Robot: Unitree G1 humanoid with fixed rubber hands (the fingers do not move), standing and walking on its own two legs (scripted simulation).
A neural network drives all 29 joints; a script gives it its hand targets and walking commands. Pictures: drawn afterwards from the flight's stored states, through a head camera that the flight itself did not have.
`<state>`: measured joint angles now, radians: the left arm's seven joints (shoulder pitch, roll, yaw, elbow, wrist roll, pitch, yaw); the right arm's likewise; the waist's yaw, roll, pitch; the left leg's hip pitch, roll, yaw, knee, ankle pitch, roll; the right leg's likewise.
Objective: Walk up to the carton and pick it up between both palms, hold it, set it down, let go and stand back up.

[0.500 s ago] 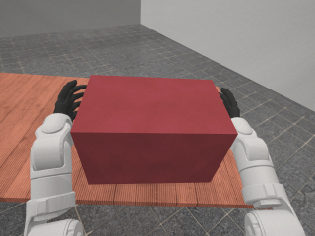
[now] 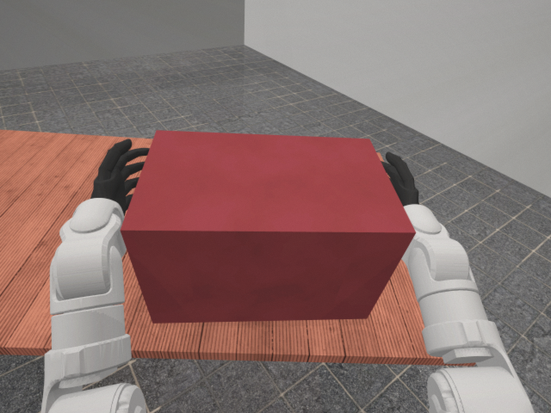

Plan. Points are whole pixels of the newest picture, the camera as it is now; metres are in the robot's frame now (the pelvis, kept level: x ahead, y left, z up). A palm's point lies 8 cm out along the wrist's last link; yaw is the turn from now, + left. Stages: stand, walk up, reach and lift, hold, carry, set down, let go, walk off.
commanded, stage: hold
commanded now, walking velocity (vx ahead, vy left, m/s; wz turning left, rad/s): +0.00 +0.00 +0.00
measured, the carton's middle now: (265, 227) +0.34 +0.00 +0.15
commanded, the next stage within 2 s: none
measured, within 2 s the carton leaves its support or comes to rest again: neither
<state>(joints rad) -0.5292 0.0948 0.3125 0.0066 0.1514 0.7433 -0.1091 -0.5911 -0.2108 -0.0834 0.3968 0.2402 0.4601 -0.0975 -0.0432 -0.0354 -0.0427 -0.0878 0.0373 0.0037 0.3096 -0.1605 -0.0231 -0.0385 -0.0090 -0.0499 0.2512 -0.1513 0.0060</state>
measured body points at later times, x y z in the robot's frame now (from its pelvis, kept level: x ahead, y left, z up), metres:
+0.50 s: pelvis +0.00 +0.00 +0.00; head -0.04 +0.02 +0.45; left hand +0.36 +0.21 +0.20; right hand +0.38 -0.19 +0.18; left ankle +0.01 +0.13 -0.75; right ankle -0.01 -0.12 -0.75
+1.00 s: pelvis +0.01 +0.00 +0.00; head -0.03 +0.02 +0.45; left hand +0.36 +0.20 +0.20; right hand +0.38 -0.19 +0.19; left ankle +0.01 +0.13 -0.75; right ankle -0.01 -0.12 -0.75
